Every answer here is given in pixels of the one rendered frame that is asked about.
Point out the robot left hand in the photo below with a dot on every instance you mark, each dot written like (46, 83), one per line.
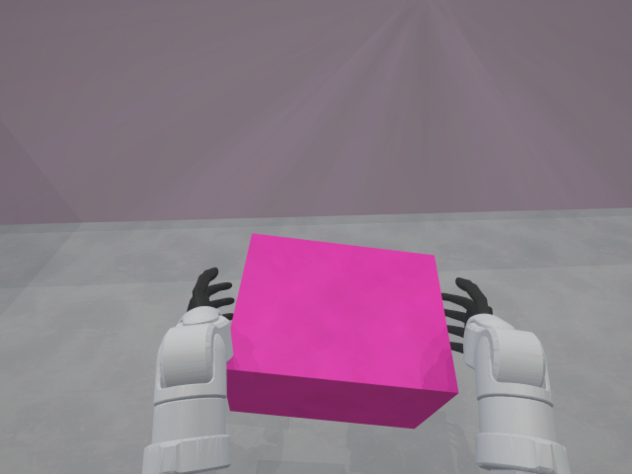
(202, 292)

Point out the right robot forearm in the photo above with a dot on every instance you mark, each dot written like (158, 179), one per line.
(516, 419)

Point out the robot right hand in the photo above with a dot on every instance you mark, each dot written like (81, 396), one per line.
(478, 305)

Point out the carton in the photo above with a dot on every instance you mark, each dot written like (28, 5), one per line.
(340, 333)

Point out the left robot forearm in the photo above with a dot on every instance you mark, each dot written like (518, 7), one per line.
(189, 430)

